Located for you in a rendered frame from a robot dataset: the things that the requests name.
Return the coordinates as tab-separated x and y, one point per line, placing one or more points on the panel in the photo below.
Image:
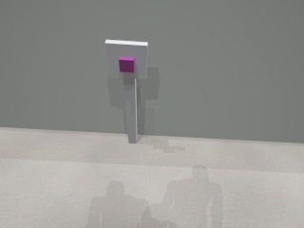
114	49

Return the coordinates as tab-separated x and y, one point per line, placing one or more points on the button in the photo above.
127	64

